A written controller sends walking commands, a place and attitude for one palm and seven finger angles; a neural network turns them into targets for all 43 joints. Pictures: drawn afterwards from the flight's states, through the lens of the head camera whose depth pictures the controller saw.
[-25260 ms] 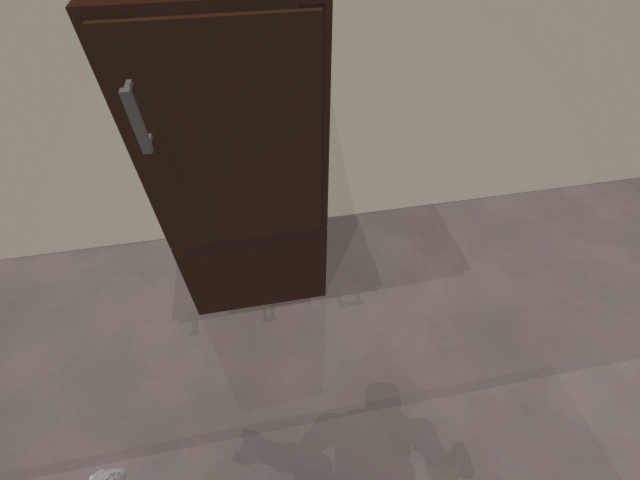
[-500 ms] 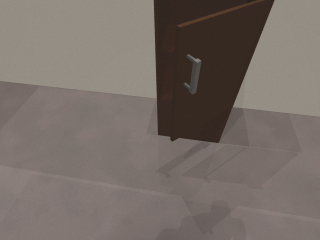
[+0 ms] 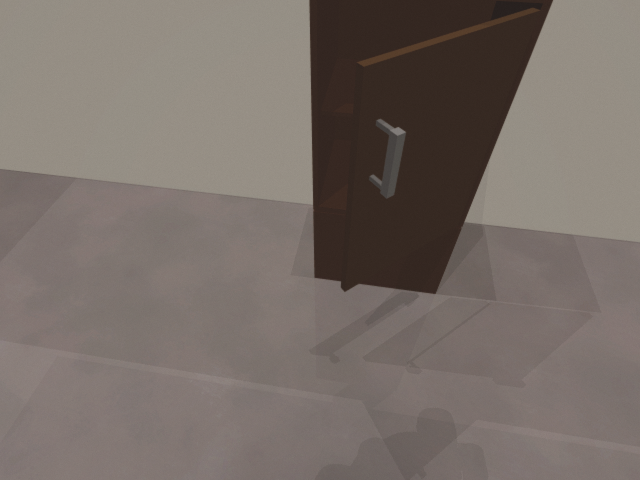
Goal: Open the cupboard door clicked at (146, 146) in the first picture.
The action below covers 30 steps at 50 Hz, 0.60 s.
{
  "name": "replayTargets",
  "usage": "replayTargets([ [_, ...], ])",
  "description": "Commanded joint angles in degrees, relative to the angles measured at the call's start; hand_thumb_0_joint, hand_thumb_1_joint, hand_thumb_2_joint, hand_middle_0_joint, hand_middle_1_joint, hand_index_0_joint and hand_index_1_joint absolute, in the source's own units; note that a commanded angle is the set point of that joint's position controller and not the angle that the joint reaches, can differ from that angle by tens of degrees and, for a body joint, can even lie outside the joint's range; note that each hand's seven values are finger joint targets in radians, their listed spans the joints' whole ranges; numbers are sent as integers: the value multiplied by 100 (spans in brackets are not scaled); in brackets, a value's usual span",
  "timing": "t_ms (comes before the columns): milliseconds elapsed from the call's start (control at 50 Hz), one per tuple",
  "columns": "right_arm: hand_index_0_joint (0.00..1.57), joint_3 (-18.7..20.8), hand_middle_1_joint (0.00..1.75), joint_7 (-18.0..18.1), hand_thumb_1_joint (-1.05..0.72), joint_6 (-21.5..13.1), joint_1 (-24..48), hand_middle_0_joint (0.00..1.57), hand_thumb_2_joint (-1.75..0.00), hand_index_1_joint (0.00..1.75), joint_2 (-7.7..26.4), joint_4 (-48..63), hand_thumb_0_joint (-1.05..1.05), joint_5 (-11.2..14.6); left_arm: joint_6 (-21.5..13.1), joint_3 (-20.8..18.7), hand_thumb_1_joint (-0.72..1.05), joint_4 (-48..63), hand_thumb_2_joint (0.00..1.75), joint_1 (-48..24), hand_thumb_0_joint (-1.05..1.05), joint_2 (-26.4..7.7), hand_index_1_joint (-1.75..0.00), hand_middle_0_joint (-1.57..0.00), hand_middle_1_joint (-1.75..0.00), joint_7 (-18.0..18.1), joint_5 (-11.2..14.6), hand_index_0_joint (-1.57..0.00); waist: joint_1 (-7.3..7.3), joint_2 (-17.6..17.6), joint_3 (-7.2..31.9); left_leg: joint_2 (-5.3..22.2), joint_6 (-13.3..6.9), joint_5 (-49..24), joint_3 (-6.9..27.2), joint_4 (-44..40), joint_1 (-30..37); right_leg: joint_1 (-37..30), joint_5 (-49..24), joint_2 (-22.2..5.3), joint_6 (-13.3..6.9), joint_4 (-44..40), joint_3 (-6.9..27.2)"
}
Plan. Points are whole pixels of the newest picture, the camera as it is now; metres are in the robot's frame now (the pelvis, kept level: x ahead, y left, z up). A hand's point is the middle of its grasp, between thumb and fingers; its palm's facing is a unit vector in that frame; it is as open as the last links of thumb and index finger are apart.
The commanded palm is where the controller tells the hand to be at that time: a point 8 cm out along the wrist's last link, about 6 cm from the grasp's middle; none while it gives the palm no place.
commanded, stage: look to check the result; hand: left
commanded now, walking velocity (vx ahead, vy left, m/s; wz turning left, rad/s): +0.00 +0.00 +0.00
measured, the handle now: (384, 159) +0.63 -0.08 +0.05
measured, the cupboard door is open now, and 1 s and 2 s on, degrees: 44 44 44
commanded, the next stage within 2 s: walk to a spot facing it in 0.56 s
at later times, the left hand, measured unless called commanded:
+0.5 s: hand out of the picture +0.07 +0.23 -0.15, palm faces +0.01 -0.95 -0.32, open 7.3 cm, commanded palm none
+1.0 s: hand out of the picture +0.10 +0.19 -0.17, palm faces -0.08 -0.96 -0.26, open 7.4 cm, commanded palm none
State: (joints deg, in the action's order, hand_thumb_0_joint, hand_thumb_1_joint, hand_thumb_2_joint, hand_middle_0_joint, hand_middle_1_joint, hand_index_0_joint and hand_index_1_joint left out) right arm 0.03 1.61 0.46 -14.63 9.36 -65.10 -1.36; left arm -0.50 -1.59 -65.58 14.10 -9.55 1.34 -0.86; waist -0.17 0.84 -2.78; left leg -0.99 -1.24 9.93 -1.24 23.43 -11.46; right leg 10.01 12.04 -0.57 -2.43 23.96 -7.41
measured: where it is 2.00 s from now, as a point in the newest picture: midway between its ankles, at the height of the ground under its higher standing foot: outside the picture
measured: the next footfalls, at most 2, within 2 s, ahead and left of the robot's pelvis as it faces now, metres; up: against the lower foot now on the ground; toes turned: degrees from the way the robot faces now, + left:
right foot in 1.32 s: +0.02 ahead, -0.15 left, +0.00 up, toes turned -18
left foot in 1.60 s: +0.12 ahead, +0.09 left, +0.00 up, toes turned -26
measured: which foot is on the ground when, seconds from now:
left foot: down 0.00-1.00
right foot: down 0.00-1.00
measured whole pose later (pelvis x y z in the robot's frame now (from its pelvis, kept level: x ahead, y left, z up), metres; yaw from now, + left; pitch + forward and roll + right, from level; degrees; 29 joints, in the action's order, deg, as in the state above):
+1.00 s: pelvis +0.03 -0.01 -0.01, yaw -6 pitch -1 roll -1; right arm 1.2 2.3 2.1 -9.2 13.4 -59.9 -0.8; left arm 2.2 -2.8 -60.9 10.5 -12.8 0.7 -1.3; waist 0.1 1.3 -4.6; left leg 3.6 0.1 17.1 -6.2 30.2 -11.8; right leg 11.0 15.0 3.6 -3.7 27.0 -2.2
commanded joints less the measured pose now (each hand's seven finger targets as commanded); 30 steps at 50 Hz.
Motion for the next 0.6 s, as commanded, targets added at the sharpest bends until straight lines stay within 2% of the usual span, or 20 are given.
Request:
replayTargets([
  [0,20,115,30,7,-90,-75,-137,20,-90,30,765,175,0,1,-75,-119,90,194,90,116,0,-902,-30,-20,-30,8,31,-20,-12,51,-119,604,-57,-6,610,-540,-140,72,429,-734,-122,-759,815],
  [40,20,127,30,1,-90,-86,-42,20,-90,30,837,187,0,8,-84,-132,90,193,90,37,0,-996,-30,-20,-30,4,25,-20,-1,-58,-140,626,-66,-157,622,-550,-117,30,317,-750,-122,-758,782],
  [120,20,142,30,-3,-90,-96,132,20,-90,30,1059,213,0,19,-112,-135,90,194,90,-67,0,-1157,-30,-20,-30,-8,29,-20,4,50,47,662,-64,-286,627,-553,74,-66,177,-756,-114,-797,800],
  [240,20,136,30,-18,-90,-110,387,20,-90,30,1260,203,0,18,-116,-129,90,169,90,-296,0,-1334,-30,-20,-30,-24,30,-20,6,30,22,707,-57,-409,677,-667,113,-176,-13,-767,-102,-835,810],
  [320,20,143,30,-32,-90,-123,546,20,-90,30,1433,243,0,25,-140,-141,90,196,90,-398,0,-1480,-30,-20,-30,-34,26,-20,18,-103,185,729,-62,-522,683,-688,265,-258,-128,-784,-93,-888,815],
  [380,20,142,30,-45,-90,-134,678,20,-90,30,1514,231,0,20,-143,-127,90,209,90,-538,0,-1563,-30,-20,-30,-39,30,-20,13,14,189,745,-44,-629,691,-748,300,-312,-296,-802,-82,-883,840],
  [440,20,143,30,-54,-90,-141,761,20,-90,30,1602,258,0,25,-168,-135,90,229,90,-623,0,-1662,-30,-20,-30,-40,25,-20,5,-144,267,761,-39,-757,681,-747,372,-382,-518,-819,-68,-914,842],
  [580,20,147,30,-65,-90,-148,916,20,-90,30,1751,286,0,23,-184,-131,90,279,90,-767,0,-1777,-30,-20,-30,-42,29,-20,5,-58,307,779,-16,-887,655,-786,471,-478,-818,-844,-52,-954,878],
])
